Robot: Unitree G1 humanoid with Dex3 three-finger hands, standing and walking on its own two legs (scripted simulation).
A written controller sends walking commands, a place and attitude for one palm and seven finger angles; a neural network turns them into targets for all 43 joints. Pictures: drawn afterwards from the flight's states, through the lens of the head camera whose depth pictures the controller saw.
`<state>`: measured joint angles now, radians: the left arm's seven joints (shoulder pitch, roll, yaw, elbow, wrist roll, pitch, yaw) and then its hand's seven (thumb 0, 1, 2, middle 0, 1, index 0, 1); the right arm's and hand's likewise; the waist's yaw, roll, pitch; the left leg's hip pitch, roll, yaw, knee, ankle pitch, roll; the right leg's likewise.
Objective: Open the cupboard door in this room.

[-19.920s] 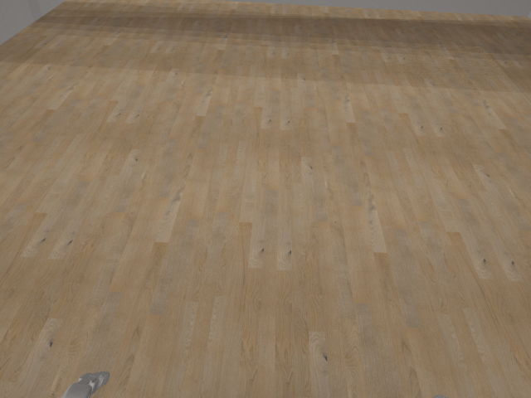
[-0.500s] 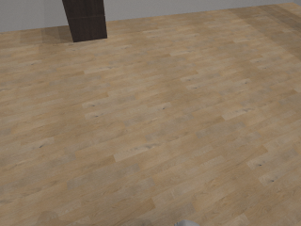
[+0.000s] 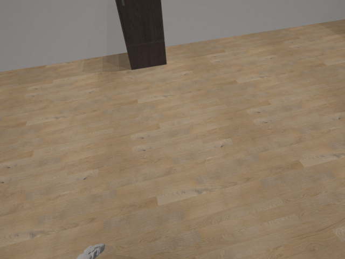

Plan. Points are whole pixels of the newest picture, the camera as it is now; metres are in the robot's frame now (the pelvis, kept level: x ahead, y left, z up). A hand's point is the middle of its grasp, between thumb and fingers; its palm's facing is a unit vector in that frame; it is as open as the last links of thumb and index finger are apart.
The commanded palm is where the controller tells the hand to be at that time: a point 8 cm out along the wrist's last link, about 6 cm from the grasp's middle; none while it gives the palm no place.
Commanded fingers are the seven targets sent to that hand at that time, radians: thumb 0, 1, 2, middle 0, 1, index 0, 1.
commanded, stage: turn or walk to find it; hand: left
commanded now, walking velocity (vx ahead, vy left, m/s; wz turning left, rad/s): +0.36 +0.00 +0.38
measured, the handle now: out of the picture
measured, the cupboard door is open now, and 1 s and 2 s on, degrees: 0 0 0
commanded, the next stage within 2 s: stand and wait in 1.92 s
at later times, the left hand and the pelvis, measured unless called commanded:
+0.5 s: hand out of the picture +0.01 +0.16 -0.17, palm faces +0.32 -0.94 -0.13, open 7.3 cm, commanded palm none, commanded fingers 0.00 0.90 0.90 -0.20 -0.30 -0.20 -0.30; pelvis +0.19 +0.06 -0.02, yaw +11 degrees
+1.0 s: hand (109, 152) +0.52 +0.27 -0.15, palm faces +0.13 -0.96 -0.24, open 7.3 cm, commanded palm none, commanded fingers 0.00 0.90 0.90 -0.20 -0.30 -0.20 -0.30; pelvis +0.41 +0.06 -0.02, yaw +11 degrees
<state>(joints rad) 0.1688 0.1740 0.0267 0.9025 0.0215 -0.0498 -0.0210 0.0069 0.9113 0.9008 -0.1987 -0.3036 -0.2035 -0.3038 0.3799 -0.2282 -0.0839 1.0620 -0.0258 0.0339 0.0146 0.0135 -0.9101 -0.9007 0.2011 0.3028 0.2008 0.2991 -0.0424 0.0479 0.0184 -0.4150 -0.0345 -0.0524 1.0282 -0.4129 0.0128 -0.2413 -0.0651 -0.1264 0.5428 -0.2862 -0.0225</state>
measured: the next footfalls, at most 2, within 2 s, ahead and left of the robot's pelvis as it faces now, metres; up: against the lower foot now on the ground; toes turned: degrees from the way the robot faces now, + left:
left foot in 0.44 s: +0.28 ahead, +0.16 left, +0.00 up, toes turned +18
right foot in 0.98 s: +0.56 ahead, -0.02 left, +0.00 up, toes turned +3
